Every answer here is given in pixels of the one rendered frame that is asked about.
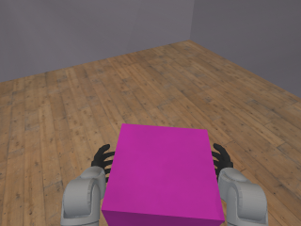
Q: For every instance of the carton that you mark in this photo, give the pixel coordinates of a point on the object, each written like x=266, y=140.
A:
x=162, y=176

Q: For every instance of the robot left hand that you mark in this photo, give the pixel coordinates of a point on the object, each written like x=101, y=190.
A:
x=99, y=158

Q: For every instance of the left robot forearm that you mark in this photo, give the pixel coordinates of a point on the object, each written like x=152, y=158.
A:
x=81, y=201

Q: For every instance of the right robot forearm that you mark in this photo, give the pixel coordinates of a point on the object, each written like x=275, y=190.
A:
x=246, y=203

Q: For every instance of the robot right hand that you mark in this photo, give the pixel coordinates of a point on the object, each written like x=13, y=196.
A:
x=223, y=159

